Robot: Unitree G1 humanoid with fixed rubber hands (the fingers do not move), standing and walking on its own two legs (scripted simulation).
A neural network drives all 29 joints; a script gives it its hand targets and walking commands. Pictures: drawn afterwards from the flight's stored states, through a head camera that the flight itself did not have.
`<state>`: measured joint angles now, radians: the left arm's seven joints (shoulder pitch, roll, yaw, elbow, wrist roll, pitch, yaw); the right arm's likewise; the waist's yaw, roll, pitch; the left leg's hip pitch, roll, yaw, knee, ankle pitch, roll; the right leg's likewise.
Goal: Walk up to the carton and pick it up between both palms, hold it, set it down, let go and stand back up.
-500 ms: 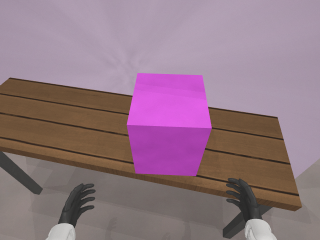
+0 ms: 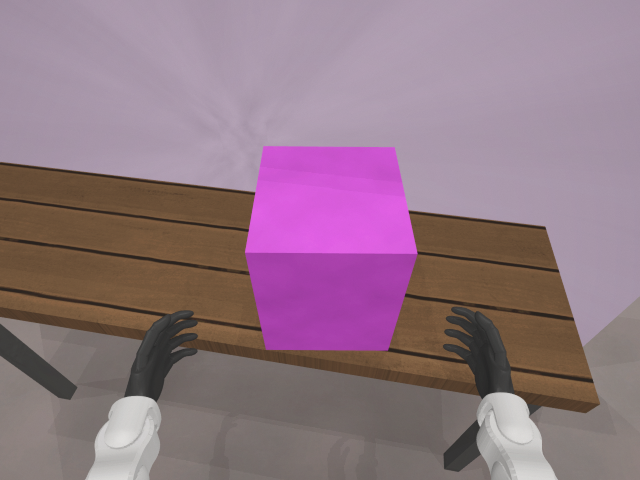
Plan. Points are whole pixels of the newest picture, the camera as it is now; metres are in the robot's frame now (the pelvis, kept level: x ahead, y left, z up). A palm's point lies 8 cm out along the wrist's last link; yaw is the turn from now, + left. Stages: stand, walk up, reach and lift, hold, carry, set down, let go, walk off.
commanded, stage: reach and lift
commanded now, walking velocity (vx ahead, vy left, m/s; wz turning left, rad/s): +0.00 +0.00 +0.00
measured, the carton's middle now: (328, 252) +0.43 +0.02 +0.00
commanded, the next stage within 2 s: none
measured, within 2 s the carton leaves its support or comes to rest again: neither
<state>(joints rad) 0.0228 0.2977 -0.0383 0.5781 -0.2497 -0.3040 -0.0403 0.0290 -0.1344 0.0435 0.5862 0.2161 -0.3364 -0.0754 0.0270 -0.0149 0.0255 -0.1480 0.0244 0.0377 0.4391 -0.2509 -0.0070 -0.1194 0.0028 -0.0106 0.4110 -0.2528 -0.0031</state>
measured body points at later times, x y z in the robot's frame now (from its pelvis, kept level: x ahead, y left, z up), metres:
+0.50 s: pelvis -0.01 +0.00 +0.01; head -0.01 +0.01 +0.46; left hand +0.33 +0.24 +0.07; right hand +0.33 -0.19 +0.06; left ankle -0.01 +0.12 -0.74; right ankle -0.02 -0.12 -0.74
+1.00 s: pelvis -0.01 -0.01 +0.01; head +0.00 +0.01 +0.46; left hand +0.39 +0.24 +0.13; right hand +0.40 -0.19 +0.12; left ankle -0.01 +0.12 -0.74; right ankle -0.02 -0.12 -0.74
